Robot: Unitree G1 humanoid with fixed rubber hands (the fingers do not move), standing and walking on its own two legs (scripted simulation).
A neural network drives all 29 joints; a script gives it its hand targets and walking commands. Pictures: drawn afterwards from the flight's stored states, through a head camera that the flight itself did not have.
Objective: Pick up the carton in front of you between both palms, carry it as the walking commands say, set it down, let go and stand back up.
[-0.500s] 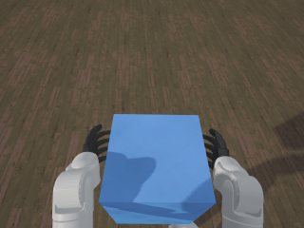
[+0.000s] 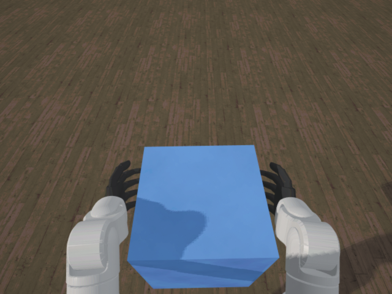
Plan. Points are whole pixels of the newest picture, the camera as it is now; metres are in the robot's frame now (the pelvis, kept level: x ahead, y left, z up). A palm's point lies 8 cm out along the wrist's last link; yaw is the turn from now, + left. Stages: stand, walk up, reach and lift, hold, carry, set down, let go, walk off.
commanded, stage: carry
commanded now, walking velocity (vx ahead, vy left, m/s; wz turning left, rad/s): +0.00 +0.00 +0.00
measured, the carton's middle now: (200, 221) +0.25 +0.00 +0.01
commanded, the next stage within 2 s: hold in 1.78 s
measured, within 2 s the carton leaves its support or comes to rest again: neither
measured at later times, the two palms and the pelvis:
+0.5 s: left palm (127, 189) +0.30 +0.15 +0.04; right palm (270, 193) +0.30 -0.15 +0.05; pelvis +0.03 +0.01 +0.00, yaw +0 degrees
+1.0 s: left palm (122, 204) +0.27 +0.16 +0.03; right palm (269, 208) +0.27 -0.14 +0.03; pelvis -0.02 +0.01 +0.00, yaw +0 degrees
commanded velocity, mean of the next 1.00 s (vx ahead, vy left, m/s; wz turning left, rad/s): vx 0.00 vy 0.00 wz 0.00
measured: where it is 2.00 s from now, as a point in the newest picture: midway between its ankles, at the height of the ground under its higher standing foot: outside the picture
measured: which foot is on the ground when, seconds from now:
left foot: down 0.00-1.00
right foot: down 0.00-1.00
